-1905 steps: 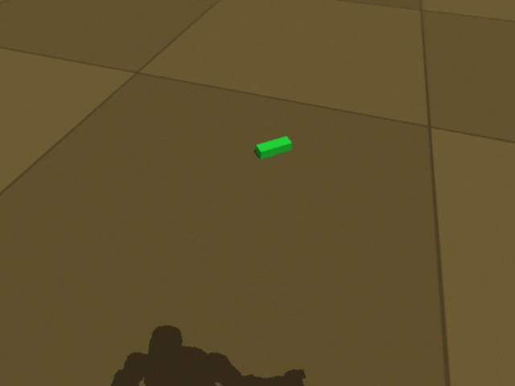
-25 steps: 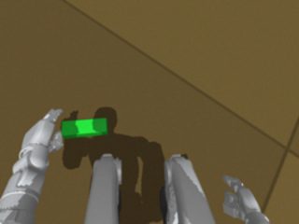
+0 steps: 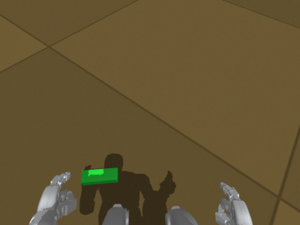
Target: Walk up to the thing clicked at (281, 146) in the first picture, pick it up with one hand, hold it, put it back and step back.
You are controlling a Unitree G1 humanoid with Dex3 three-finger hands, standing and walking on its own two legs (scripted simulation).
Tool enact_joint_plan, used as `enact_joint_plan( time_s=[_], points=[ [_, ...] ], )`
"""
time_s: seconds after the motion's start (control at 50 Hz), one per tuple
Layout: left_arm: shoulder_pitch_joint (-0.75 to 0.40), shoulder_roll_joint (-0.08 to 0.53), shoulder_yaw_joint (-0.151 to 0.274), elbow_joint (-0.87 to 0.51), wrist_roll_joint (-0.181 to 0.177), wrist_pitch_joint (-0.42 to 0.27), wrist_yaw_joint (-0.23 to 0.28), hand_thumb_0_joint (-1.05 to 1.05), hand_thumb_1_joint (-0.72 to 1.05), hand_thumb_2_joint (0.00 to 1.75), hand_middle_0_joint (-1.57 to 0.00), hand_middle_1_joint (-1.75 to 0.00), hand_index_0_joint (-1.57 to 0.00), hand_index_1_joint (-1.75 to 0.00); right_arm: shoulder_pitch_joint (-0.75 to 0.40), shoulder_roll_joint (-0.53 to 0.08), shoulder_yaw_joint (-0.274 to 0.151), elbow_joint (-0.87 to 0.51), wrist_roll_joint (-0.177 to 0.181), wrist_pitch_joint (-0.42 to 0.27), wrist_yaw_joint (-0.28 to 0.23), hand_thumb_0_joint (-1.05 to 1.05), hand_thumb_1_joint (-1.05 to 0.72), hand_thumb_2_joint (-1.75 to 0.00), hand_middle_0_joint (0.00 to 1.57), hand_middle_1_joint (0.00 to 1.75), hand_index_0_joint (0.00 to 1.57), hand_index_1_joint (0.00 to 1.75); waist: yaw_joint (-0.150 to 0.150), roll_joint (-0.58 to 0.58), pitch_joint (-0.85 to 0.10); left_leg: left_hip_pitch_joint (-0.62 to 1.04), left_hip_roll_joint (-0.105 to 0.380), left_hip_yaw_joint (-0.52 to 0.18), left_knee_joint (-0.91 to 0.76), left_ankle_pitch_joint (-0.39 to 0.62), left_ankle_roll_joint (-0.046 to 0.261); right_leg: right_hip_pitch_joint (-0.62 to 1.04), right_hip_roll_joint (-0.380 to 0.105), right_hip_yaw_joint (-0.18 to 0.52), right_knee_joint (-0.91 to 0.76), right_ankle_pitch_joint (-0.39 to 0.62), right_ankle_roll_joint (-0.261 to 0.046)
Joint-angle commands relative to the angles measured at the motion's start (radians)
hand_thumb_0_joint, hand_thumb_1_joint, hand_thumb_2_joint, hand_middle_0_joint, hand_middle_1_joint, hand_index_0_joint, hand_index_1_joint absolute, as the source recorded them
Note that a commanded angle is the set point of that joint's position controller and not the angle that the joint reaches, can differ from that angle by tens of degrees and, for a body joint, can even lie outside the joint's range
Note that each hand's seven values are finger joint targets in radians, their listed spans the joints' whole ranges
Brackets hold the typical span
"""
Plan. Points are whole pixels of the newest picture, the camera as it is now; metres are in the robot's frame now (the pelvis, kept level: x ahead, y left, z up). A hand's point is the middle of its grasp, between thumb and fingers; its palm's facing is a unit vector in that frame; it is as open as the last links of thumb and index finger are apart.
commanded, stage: home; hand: left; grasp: from above
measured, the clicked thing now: (100, 176) +0.44 +0.24 -0.64
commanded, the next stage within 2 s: none
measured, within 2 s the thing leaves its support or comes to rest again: neither
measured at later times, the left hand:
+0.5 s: hand (67, 212) +0.18 +0.18 +0.00, palm faces +0.08 -0.98 -0.19, open 7.4 cm
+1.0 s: hand (68, 212) +0.18 +0.18 +0.00, palm faces +0.06 -0.98 -0.20, open 7.4 cm
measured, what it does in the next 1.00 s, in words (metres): stands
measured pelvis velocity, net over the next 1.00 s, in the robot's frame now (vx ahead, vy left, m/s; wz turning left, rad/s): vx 0.02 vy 0.00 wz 0.02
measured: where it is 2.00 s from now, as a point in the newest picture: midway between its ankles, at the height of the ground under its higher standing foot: outside the picture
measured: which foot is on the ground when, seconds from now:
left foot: down 0.00-1.00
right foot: down 0.00-1.00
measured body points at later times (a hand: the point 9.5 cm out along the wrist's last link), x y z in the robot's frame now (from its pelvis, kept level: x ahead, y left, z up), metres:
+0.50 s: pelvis +0.03 +0.00 +0.05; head +0.04 +0.01 +0.50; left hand +0.18 +0.23 +0.02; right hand +0.20 -0.24 +0.00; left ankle +0.04 +0.12 -0.63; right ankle +0.02 -0.13 -0.63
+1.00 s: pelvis +0.02 +0.00 +0.05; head +0.04 +0.00 +0.50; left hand +0.18 +0.23 +0.02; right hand +0.18 -0.24 -0.02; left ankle +0.04 +0.12 -0.63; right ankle +0.02 -0.13 -0.63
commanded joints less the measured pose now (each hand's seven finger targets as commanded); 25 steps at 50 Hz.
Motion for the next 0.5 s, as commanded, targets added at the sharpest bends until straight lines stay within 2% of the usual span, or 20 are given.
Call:
enact_joint_plan(
  time_s=[0.0,0.08,0.16,0.22,0.28,0.34,0.46,0.48],
  points=[
    [0.078,0.083,0.051,-0.273,-0.034,-0.011,0.007,0.00,0.90,0.90,-0.20,-0.30,-0.20,-0.30,0.004,-0.131,-0.057,-0.159,0.000,-0.075,-0.046,0.00,-0.90,-0.90,0.20,0.30,0.20,0.30,0.006,0.063,-0.198,0.365,-0.010,0.014,-0.300,0.250,0.018,0.238,0.014,0.001,-0.276,0.259,-0.023],
    [0.159,0.071,0.038,-0.350,-0.035,0.008,0.000,0.00,0.90,0.90,-0.20,-0.30,-0.20,-0.30,0.017,-0.123,-0.058,-0.178,-0.004,-0.093,-0.063,0.00,-0.90,-0.90,0.20,0.30,0.20,0.30,0.004,0.045,-0.153,0.416,-0.017,0.028,-0.345,0.303,0.022,0.312,0.014,0.000,-0.348,0.310,-0.019],
    [0.220,0.059,0.027,-0.382,-0.029,0.019,-0.013,0.00,0.90,0.90,-0.20,-0.30,-0.20,-0.30,0.019,-0.123,-0.063,-0.190,-0.010,-0.111,-0.070,0.00,-0.90,-0.90,0.20,0.30,0.20,0.30,0.013,0.021,-0.094,0.437,-0.022,0.031,-0.385,0.287,0.028,0.338,0.013,-0.002,-0.394,0.292,-0.015],
    [0.231,0.057,0.024,-0.390,-0.024,0.022,-0.027,0.00,0.90,0.90,-0.20,-0.30,-0.20,-0.30,0.017,-0.129,-0.071,-0.190,-0.017,-0.123,-0.070,0.00,-0.90,-0.90,0.20,0.30,0.20,0.30,0.012,0.021,-0.066,0.458,-0.019,0.032,-0.403,0.301,0.025,0.343,0.014,-0.009,-0.405,0.294,-0.015],
    [0.214,0.056,0.014,-0.388,-0.021,0.023,-0.038,0.00,0.90,0.90,-0.20,-0.30,-0.20,-0.30,0.012,-0.135,-0.073,-0.189,-0.019,-0.136,-0.070,0.00,-0.90,-0.90,0.20,0.30,0.20,0.30,0.002,-0.005,-0.036,0.458,-0.023,0.035,-0.409,0.272,0.030,0.337,0.010,-0.005,-0.424,0.270,-0.011],
    [0.195,0.061,0.026,-0.371,-0.017,0.018,-0.047,0.00,0.90,0.90,-0.20,-0.30,-0.20,-0.30,0.004,-0.143,-0.076,-0.191,-0.021,-0.146,-0.068,0.00,-0.90,-0.90,0.20,0.30,0.20,0.30,0.009,-0.002,-0.007,0.453,-0.021,0.032,-0.426,0.229,0.028,0.324,0.009,-0.009,-0.423,0.226,-0.011],
    [0.191,0.071,0.021,-0.391,-0.011,0.016,-0.050,0.00,0.90,0.90,-0.20,-0.30,-0.20,-0.30,0.001,-0.145,-0.077,-0.184,-0.024,-0.159,-0.066,0.00,-0.90,-0.90,0.20,0.30,0.20,0.30,0.012,0.011,-0.067,0.492,-0.028,0.042,-0.403,0.306,0.029,0.359,0.003,0.001,-0.419,0.309,-0.006],
    [0.184,0.070,0.019,-0.390,-0.012,0.015,-0.050,0.00,0.90,0.90,-0.20,-0.30,-0.20,-0.30,-0.002,-0.146,-0.076,-0.183,-0.024,-0.161,-0.065,0.00,-0.90,-0.90,0.20,0.30,0.20,0.30,0.010,0.006,-0.050,0.485,-0.028,0.041,-0.405,0.297,0.029,0.357,0.002,0.000,-0.421,0.302,-0.005]
  ],
)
